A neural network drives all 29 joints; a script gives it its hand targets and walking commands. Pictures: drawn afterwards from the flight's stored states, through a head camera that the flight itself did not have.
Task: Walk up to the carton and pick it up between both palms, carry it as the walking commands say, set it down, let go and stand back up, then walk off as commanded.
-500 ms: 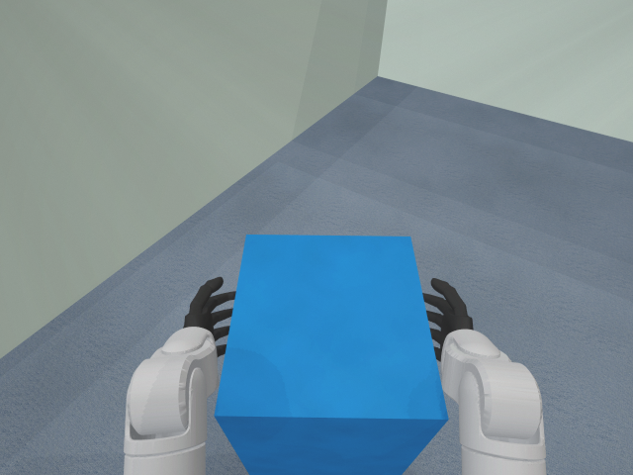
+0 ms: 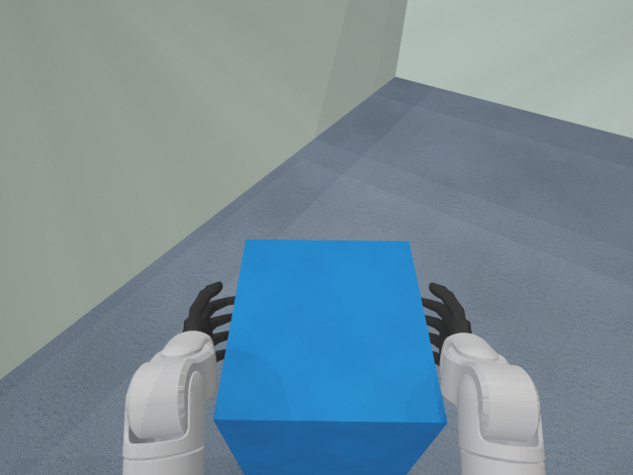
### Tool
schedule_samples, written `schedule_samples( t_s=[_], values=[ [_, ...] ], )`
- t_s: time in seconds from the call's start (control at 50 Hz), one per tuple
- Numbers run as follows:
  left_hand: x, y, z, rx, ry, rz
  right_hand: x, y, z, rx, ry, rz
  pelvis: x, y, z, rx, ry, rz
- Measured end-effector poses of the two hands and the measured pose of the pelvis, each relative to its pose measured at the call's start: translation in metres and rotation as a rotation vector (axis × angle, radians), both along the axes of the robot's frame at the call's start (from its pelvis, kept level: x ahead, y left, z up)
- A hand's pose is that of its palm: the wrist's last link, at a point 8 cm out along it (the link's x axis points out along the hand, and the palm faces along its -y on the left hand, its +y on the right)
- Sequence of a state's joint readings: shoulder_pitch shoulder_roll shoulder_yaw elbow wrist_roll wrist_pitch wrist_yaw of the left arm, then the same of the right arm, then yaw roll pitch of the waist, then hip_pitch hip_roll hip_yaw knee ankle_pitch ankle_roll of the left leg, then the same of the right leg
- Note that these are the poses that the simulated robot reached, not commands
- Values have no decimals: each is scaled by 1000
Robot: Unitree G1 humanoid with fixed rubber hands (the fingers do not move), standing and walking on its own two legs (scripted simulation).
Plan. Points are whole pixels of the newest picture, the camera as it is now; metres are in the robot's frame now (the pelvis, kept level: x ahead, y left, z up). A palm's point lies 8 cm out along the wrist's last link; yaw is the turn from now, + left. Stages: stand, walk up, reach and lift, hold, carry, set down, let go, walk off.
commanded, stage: carry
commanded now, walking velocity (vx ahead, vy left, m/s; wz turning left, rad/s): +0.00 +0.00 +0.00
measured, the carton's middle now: (325, 366) +0.28 +0.00 +0.02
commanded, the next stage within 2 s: none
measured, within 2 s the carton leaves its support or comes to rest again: neither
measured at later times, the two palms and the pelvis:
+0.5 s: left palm (159, 362) +0.25 +0.18 +0.09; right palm (429, 368) +0.24 -0.11 +0.09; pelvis -0.03 +0.04 +0.00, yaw -1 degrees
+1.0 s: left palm (254, 355) +0.26 +0.08 +0.07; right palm (510, 370) +0.25 -0.20 +0.07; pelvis -0.02 -0.04 -0.01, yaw -2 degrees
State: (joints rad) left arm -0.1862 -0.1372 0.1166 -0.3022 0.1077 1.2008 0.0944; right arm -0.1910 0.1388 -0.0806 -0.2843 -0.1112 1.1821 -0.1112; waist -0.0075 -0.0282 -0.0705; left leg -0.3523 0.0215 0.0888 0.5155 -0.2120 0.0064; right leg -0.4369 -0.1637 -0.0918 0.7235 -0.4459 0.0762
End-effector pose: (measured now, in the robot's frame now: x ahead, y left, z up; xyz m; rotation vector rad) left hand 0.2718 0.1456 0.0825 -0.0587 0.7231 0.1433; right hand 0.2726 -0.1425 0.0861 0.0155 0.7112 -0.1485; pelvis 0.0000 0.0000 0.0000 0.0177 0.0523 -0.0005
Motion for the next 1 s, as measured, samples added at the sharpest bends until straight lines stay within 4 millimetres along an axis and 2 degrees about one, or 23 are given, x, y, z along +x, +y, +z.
schedule_samples(
  t_s=[0.1,0.26,0.4,0.5,0.64,0.8,1.0],
  values=[
    [-13,20,3,9,-15,20,-7,20,0,8,-14,20,-9,15,-3,2,1,-8],
    [-21,31,13,26,-17,-20,-27,31,5,23,-16,-19,-21,37,1,-18,-14,-6],
    [-26,36,12,20,-8,-24,-32,36,8,17,-7,-23,-26,43,2,-18,-10,-4],
    [-27,35,11,15,0,-17,-31,35,8,14,2,-17,-26,40,3,-23,-5,-8],
    [-21,16,9,13,2,-23,-25,16,8,16,4,-27,-23,22,4,-30,5,-15],
    [-12,-21,5,28,1,-37,-20,-21,1,34,3,-44,-18,-10,1,-36,12,-21],
    [-7,-62,-9,22,5,-60,-22,-62,-11,30,7,-68,-18,-45,-9,-27,3,-29]
  ],
)
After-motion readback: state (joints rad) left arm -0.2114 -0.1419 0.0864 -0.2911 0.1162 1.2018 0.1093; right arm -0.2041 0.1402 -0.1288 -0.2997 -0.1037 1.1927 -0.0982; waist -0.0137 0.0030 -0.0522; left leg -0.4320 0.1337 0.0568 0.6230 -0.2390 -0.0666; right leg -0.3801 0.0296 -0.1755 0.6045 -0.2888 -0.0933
